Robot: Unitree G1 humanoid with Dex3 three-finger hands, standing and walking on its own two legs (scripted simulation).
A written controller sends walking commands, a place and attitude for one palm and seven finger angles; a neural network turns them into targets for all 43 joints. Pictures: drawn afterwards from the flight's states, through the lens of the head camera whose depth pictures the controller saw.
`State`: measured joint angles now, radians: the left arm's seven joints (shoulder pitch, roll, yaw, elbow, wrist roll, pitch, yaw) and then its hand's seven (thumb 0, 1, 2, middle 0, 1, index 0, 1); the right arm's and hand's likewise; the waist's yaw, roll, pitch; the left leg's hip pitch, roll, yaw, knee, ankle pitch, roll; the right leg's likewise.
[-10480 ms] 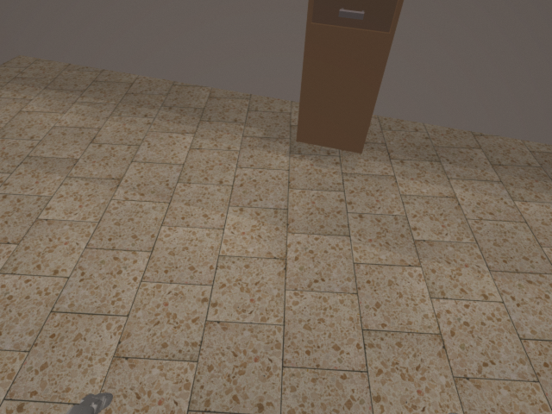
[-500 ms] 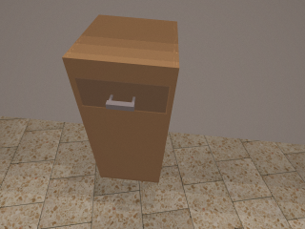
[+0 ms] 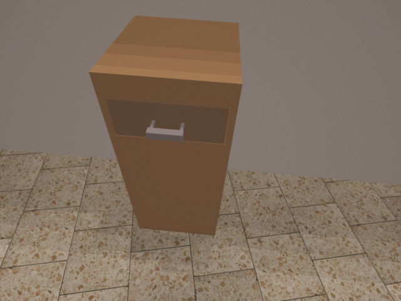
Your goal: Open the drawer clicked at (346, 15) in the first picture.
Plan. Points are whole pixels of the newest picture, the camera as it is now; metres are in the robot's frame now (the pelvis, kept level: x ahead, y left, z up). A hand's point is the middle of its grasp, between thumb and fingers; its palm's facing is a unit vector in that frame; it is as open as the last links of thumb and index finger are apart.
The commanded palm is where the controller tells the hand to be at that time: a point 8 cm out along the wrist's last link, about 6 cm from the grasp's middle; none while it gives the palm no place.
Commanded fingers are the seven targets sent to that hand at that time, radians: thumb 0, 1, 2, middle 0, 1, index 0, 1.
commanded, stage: come to a stop and stand still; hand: left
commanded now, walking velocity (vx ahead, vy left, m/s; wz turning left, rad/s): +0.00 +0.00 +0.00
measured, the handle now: (166, 129) +0.58 +0.14 -0.01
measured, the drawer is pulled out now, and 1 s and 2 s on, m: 0.00 0.00 0.00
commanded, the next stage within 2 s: look again from close up in 0.58 s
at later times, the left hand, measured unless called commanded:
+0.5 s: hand out of the picture -0.03 +0.13 -0.18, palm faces +0.01 -0.99 -0.12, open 7.4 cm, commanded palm none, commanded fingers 0.00 0.90 0.90 -0.20 -0.30 -0.20 -0.30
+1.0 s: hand out of the picture -0.05 +0.12 -0.17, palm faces +0.04 -0.99 -0.13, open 7.4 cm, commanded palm none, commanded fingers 0.00 0.90 0.90 -0.20 -0.30 -0.20 -0.30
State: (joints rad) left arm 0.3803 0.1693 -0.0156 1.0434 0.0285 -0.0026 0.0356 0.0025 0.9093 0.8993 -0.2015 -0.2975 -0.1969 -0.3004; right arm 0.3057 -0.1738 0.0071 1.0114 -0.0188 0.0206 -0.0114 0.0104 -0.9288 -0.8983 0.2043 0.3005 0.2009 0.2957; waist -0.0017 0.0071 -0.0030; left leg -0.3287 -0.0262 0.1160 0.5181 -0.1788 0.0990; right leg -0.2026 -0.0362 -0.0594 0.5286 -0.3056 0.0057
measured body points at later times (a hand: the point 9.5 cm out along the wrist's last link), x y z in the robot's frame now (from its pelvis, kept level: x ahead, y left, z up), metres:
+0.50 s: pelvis -0.01 -0.02 +0.01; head -0.01 +0.01 +0.45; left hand -0.03 +0.19 -0.16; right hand +0.00 -0.24 -0.14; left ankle +0.07 +0.05 -0.73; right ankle -0.01 -0.14 -0.73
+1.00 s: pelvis -0.01 -0.03 +0.01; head -0.02 -0.01 +0.46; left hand -0.05 +0.17 -0.16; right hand -0.02 -0.24 -0.15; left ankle +0.07 +0.05 -0.73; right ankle -0.01 -0.14 -0.73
